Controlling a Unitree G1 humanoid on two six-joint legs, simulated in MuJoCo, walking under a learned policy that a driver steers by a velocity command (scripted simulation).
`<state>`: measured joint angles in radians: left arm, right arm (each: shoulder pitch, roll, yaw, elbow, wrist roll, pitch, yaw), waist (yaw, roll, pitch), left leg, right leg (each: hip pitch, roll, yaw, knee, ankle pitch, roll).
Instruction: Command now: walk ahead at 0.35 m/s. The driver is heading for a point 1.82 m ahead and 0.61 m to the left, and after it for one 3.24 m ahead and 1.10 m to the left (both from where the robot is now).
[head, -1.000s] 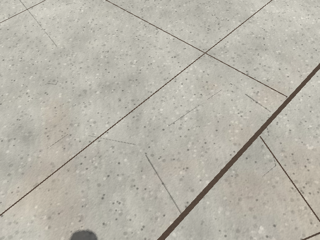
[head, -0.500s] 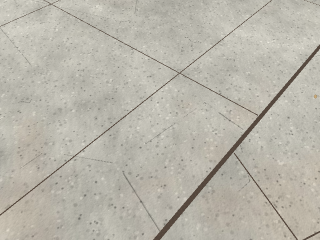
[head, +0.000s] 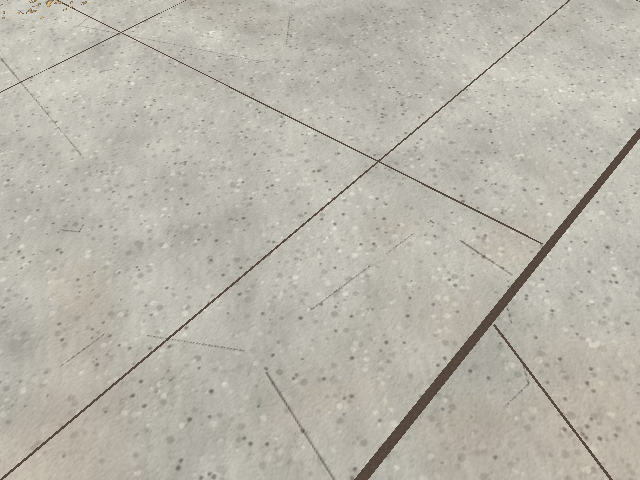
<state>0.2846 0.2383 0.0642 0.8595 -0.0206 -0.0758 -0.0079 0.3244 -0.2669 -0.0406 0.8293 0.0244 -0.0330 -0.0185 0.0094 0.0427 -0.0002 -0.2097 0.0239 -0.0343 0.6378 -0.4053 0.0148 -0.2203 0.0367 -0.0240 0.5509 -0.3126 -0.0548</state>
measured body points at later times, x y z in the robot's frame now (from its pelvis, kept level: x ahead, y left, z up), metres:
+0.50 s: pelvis +0.24 +0.05 -0.01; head +0.28 +0.06 +0.44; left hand +0.23 +0.32 -0.14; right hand +0.44 -0.19 -0.09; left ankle +0.34 +0.14 -0.73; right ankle +0.05 -0.09 -0.64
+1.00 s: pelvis +0.52 +0.01 -0.01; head +0.56 +0.00 +0.44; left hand +0.75 +0.24 -0.09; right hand +0.50 -0.27 -0.14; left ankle +0.34 +0.14 -0.71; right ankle +0.64 -0.09 -0.73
